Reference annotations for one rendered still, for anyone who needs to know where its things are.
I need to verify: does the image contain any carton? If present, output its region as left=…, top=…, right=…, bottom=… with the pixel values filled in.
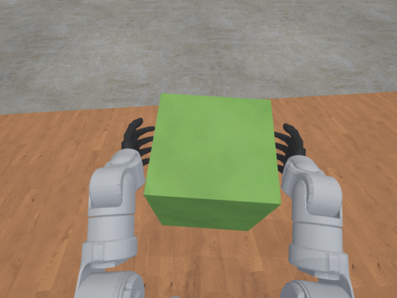
left=143, top=93, right=282, bottom=231

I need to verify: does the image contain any robot right upper arm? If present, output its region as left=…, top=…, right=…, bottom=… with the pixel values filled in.
left=280, top=280, right=350, bottom=298

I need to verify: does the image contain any robot left forearm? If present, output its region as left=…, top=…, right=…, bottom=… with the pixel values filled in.
left=74, top=148, right=145, bottom=298

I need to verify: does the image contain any robot right forearm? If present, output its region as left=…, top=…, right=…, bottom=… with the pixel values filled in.
left=281, top=155, right=355, bottom=298

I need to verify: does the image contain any robot left hand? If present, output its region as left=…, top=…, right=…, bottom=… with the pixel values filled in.
left=121, top=118, right=155, bottom=166

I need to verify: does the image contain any robot left upper arm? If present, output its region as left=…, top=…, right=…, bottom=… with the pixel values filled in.
left=76, top=271, right=145, bottom=298

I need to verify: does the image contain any robot right hand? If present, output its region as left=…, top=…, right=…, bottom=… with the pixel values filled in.
left=274, top=124, right=306, bottom=173

